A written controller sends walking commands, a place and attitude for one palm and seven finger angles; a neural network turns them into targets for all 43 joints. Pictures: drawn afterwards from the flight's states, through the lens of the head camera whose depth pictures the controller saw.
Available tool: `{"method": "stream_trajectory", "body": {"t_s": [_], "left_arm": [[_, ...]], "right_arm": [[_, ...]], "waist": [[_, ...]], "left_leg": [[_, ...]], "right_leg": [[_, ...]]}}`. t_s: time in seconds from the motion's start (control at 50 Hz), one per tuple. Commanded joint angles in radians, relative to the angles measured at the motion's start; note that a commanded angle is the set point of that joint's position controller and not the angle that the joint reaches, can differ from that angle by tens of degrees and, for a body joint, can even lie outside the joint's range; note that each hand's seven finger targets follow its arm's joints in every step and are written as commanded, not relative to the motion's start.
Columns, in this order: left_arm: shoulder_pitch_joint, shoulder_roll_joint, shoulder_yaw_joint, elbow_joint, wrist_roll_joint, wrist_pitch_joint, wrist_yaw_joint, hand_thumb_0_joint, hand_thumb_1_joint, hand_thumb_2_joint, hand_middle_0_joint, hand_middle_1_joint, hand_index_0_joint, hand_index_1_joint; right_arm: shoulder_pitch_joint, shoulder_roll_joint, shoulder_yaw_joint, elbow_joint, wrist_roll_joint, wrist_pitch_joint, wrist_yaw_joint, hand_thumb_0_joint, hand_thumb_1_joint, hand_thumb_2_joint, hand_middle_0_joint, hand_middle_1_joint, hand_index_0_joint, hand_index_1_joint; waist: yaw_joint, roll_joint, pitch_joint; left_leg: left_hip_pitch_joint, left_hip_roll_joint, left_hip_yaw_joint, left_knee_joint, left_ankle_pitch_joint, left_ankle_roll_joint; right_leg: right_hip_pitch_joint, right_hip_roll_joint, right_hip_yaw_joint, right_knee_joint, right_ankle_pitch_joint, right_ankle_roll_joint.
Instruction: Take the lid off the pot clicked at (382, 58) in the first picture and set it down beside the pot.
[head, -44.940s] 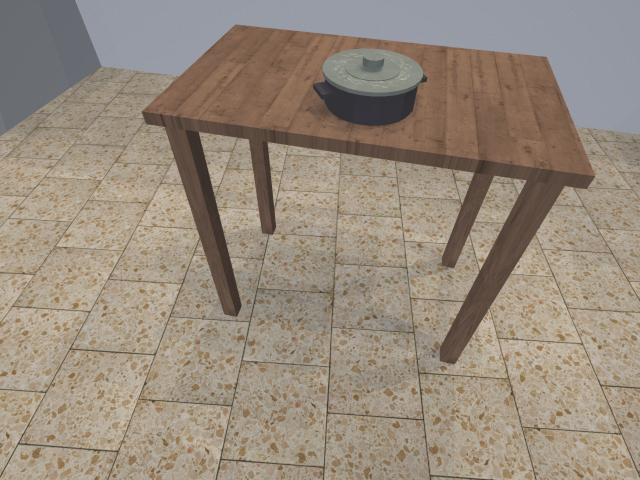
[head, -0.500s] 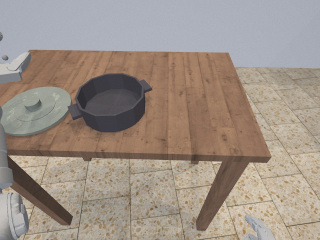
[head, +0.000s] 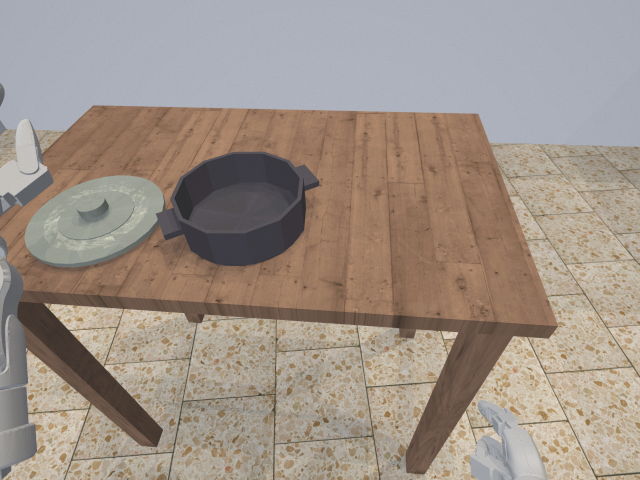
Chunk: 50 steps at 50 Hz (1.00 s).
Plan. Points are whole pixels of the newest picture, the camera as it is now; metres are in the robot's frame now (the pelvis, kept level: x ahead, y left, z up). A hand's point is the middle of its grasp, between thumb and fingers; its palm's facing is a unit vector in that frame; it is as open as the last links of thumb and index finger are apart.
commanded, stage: draw the hand back to the body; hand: left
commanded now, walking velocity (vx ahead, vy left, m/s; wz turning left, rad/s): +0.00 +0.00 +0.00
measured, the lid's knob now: (92, 206) +0.46 +0.41 +0.09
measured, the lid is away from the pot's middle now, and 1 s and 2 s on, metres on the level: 0.24 0.24 0.24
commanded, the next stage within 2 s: step back with the hand held close in 0.88 s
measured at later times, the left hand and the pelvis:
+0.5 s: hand out of the picture +0.21 +0.26 +0.28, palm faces +0.51 -0.82 -0.25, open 7.4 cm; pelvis -0.01 +0.01 +0.00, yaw +0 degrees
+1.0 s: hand out of the picture +0.15 +0.25 +0.28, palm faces +0.51 -0.81 -0.28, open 7.4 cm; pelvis -0.03 +0.01 +0.00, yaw +1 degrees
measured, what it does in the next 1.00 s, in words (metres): stands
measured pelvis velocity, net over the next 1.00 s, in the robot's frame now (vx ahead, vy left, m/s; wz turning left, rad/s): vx -0.03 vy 0.01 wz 0.02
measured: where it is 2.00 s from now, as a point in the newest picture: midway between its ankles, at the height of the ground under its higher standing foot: outside the picture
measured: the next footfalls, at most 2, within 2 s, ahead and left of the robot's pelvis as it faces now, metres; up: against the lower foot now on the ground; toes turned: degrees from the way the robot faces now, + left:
right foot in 1.88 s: -0.11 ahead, -0.05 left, +0.00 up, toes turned -1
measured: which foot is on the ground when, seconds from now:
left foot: down 0.00-1.00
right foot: down 0.00-1.00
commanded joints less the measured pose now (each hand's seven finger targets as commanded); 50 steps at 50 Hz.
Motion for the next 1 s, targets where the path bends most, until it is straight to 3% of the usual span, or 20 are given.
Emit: {"method": "stream_trajectory", "body": {"t_s": [0.0,0.06,0.12,0.18,0.24,0.26,0.28,0.36,0.46,0.56,0.7,0.72,0.78,0.84,0.96,0.98], "left_arm": [[-0.260,0.253,0.081,-0.277,-0.004,-0.065,0.007,0.000,0.900,0.900,-0.200,-0.300,-0.200,-0.300],[-0.208,0.253,0.105,-0.358,-0.009,-0.074,0.011,0.000,0.900,0.900,-0.200,-0.300,-0.200,-0.300],[-0.159,0.210,0.086,-0.386,-0.011,-0.073,0.011,0.000,0.900,0.900,-0.200,-0.300,-0.200,-0.300],[-0.098,0.206,0.101,-0.395,-0.017,-0.077,0.013,0.000,0.900,0.900,-0.200,-0.300,-0.200,-0.300],[-0.079,0.176,0.072,-0.489,-0.018,-0.093,0.008,0.000,0.900,0.900,-0.200,-0.300,-0.200,-0.300],[-0.034,0.190,0.097,-0.486,-0.020,-0.094,0.012,0.000,0.900,0.900,-0.200,-0.300,-0.200,-0.300],[-0.018,0.167,0.078,-0.498,-0.019,-0.094,0.010,0.000,0.900,0.900,-0.200,-0.300,-0.200,-0.300],[0.057,0.166,0.097,-0.536,-0.023,-0.106,0.010,0.000,0.900,0.900,-0.200,-0.300,-0.200,-0.300],[0.157,0.139,0.087,-0.622,-0.025,-0.123,0.005,0.000,0.900,0.900,-0.200,-0.300,-0.200,-0.300],[0.235,0.127,0.092,-0.655,-0.031,-0.136,0.002,0.000,0.900,0.900,-0.200,-0.300,-0.200,-0.300],[0.387,0.105,0.089,-0.781,-0.028,-0.156,-0.001,0.000,0.900,0.900,-0.200,-0.300,-0.200,-0.300],[0.355,0.109,0.087,-0.804,-0.023,-0.160,0.002,0.000,0.900,0.900,-0.200,-0.300,-0.200,-0.300],[0.342,0.112,0.104,-0.712,-0.031,-0.151,0.010,0.000,0.900,0.900,-0.200,-0.300,-0.200,-0.300],[0.351,0.075,0.067,-0.734,-0.028,-0.157,0.001,0.000,0.900,0.900,-0.200,-0.300,-0.200,-0.300],[0.362,0.104,0.094,-0.751,-0.024,-0.158,0.006,0.000,0.900,0.900,-0.200,-0.300,-0.200,-0.300],[0.181,0.289,0.215,-0.893,0.001,-0.201,0.025,0.000,0.900,0.900,-0.200,-0.300,-0.200,-0.300]], "right_arm": [[-0.140,-0.115,-0.047,-0.150,-0.005,-0.056,-0.008,0.000,-0.900,-0.900,0.200,0.300,0.200,0.300],[-0.150,-0.110,-0.047,-0.153,-0.009,-0.065,-0.009,0.000,-0.900,-0.900,0.200,0.300,0.200,0.300],[-0.159,-0.103,-0.044,-0.146,-0.011,-0.069,-0.007,0.000,-0.900,-0.900,0.200,0.300,0.200,0.300],[-0.162,-0.100,-0.045,-0.145,-0.015,-0.072,-0.012,0.000,-0.900,-0.900,0.200,0.300,0.200,0.300],[-0.179,-0.092,-0.041,-0.150,-0.018,-0.081,-0.009,0.000,-0.900,-0.900,0.200,0.300,0.200,0.300],[-0.176,-0.093,-0.043,-0.149,-0.021,-0.083,-0.011,0.000,-0.900,-0.900,0.200,0.300,0.200,0.300],[-0.178,-0.090,-0.042,-0.147,-0.021,-0.084,-0.009,0.000,-0.900,-0.900,0.200,0.300,0.200,0.300],[-0.185,-0.086,-0.042,-0.145,-0.027,-0.089,-0.008,0.000,-0.900,-0.900,0.200,0.300,0.200,0.300],[-0.193,-0.078,-0.041,-0.147,-0.032,-0.099,-0.003,0.000,-0.900,-0.900,0.200,0.300,0.200,0.300],[-0.199,-0.072,-0.040,-0.143,-0.037,-0.109,-0.005,0.000,-0.900,-0.900,0.200,0.300,0.200,0.300],[-0.200,-0.062,-0.043,-0.145,-0.045,-0.127,0.000,0.000,-0.900,-0.900,0.200,0.300,0.200,0.300],[-0.197,-0.063,-0.042,-0.140,-0.047,-0.130,0.000,0.000,-0.900,-0.900,0.200,0.300,0.200,0.300],[-0.190,-0.063,-0.042,-0.124,-0.044,-0.130,-0.009,0.000,-0.900,-0.900,0.200,0.300,0.200,0.300],[-0.198,-0.058,-0.038,-0.129,-0.045,-0.136,-0.007,0.000,-0.900,-0.900,0.200,0.300,0.200,0.300],[-0.197,-0.061,-0.042,-0.131,-0.052,-0.138,-0.008,0.000,-0.900,-0.900,0.200,0.300,0.200,0.300],[-0.180,-0.101,-0.046,-0.195,-0.029,-0.118,-0.005,0.000,-0.900,-0.900,0.200,0.300,0.200,0.300]], "waist": [[0.008,0.034,-0.214],[0.015,0.039,-0.226],[0.014,0.038,-0.197],[0.019,0.001,-0.174],[0.018,0.046,-0.182],[0.025,0.042,-0.182],[0.022,0.041,-0.175],[0.025,0.021,-0.138],[0.029,0.040,-0.131],[0.027,0.000,-0.080],[0.035,0.040,-0.085],[0.030,0.046,-0.095],[0.026,-0.007,-0.041],[0.026,0.022,-0.033],[0.037,-0.001,-0.053],[-0.002,-0.006,-0.008]], "left_leg": [[0.297,-0.019,0.036,0.016,0.284,0.065],[0.313,-0.014,0.031,0.010,0.287,0.065],[0.311,-0.014,0.029,0.001,0.286,0.061],[0.304,-0.010,0.024,-0.012,0.245,0.063],[0.321,-0.011,0.017,-0.017,0.243,0.061],[0.320,-0.009,0.016,-0.015,0.247,0.060],[0.320,-0.009,0.016,-0.020,0.244,0.059],[0.303,-0.006,0.014,-0.024,0.213,0.057],[0.304,-0.003,0.008,-0.028,0.200,0.053],[0.288,0.001,0.004,-0.036,0.139,0.053],[0.291,0.002,0.002,-0.026,0.142,0.049],[0.293,0.001,0.000,-0.025,0.142,0.046],[0.275,0.005,-0.003,-0.031,0.108,0.048],[0.286,0.003,-0.007,-0.038,0.098,0.049],[0.285,0.004,-0.012,-0.036,0.112,0.049],[0.191,0.018,-0.060,0.058,0.046,0.062]], "right_leg": [[-0.152,-0.028,-0.031,-0.041,0.493,0.024],[-0.149,-0.026,-0.032,-0.048,0.476,0.022],[-0.157,-0.023,-0.036,-0.054,0.459,0.020],[-0.162,-0.023,-0.038,-0.069,0.405,0.020],[-0.155,-0.024,-0.037,-0.074,0.383,0.015],[-0.154,-0.024,-0.035,-0.076,0.387,0.015],[-0.155,-0.025,-0.036,-0.078,0.380,0.015],[-0.165,-0.027,-0.036,-0.092,0.349,0.016],[-0.164,-0.030,-0.039,-0.097,0.324,0.015],[-0.187,-0.032,-0.037,-0.124,0.245,0.017],[-0.181,-0.041,-0.031,-0.124,0.246,0.016],[-0.179,-0.041,-0.033,-0.121,0.244,0.015],[-0.204,-0.041,-0.033,-0.132,0.205,0.017],[-0.205,-0.038,-0.032,-0.138,0.182,0.014],[-0.188,-0.040,-0.026,-0.135,0.194,0.014],[-0.312,-0.125,0.104,-0.145,0.269,0.021]]}}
